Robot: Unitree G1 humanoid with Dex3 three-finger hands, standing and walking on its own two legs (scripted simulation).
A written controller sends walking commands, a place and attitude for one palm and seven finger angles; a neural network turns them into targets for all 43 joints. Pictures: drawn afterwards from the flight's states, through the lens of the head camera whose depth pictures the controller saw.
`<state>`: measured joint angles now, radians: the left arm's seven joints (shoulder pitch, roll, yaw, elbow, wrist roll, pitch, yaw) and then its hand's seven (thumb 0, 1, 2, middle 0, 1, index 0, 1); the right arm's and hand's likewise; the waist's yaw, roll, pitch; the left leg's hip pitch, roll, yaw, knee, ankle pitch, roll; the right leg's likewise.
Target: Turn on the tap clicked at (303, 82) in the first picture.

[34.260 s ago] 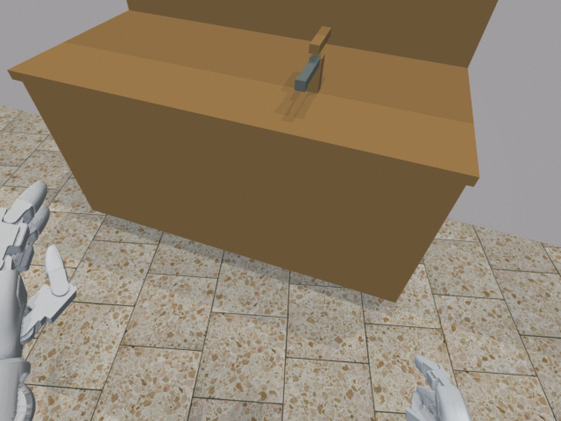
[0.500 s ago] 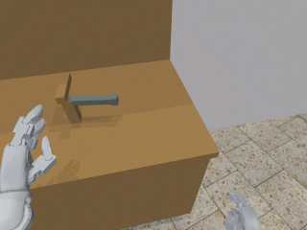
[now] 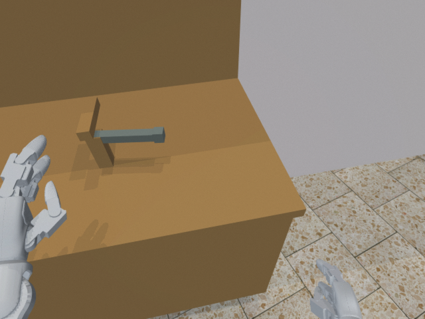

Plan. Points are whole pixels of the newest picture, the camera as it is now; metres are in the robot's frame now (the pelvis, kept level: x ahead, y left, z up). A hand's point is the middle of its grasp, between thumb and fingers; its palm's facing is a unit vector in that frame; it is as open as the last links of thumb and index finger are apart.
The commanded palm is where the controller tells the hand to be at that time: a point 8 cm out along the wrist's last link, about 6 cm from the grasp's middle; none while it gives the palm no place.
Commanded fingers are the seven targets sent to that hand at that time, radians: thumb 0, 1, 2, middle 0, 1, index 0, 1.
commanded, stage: step back with the hand held close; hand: left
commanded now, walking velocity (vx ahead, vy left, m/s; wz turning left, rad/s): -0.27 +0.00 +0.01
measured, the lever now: (159, 134) +0.50 +0.20 +0.07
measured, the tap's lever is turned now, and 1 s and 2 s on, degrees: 80 80 80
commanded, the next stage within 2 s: stop stepping back and stand still in 1.14 s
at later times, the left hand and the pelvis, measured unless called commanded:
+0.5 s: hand (27, 265) +0.14 +0.26 +0.15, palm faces +0.37 -0.82 -0.44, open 7.5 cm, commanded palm +0.09 +0.30 +0.18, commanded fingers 0.00 0.90 0.90 -0.20 -0.30 -0.20 -0.30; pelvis -0.07 +0.02 -0.01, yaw -1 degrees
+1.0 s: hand out of the picture +0.07 +0.25 +0.17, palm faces +0.44 -0.80 -0.41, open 7.5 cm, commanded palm +0.01 +0.29 +0.18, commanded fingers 0.00 0.90 0.90 -0.20 -0.30 -0.20 -0.30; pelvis -0.14 +0.00 -0.03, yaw +2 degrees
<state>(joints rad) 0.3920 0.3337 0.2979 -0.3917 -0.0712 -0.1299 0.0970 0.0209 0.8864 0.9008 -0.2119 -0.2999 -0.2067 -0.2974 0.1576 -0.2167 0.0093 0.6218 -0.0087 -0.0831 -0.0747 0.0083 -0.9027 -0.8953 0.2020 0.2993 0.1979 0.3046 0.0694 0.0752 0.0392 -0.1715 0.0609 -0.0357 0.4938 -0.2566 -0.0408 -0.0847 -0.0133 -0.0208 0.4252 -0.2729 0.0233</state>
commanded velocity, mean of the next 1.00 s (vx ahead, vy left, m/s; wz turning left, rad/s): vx -0.31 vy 0.00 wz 0.02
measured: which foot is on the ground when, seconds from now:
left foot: down 0.00-1.00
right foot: down 0.00-1.00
